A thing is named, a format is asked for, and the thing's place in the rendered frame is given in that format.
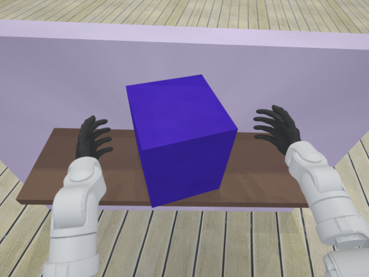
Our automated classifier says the left robot hand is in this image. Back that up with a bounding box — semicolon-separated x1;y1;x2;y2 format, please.
76;115;113;160

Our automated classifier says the table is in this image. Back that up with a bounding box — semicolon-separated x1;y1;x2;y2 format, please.
16;128;309;208

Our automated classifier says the left robot forearm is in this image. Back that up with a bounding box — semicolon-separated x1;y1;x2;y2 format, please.
43;156;107;277

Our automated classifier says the carton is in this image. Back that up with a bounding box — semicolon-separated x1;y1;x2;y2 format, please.
126;74;238;208

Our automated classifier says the right robot hand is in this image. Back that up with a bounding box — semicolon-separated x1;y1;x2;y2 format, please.
253;105;301;155

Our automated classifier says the robot right upper arm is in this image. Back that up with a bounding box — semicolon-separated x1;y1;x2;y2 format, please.
323;246;369;277

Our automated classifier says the right robot forearm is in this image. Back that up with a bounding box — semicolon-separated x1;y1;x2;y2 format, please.
285;141;369;249

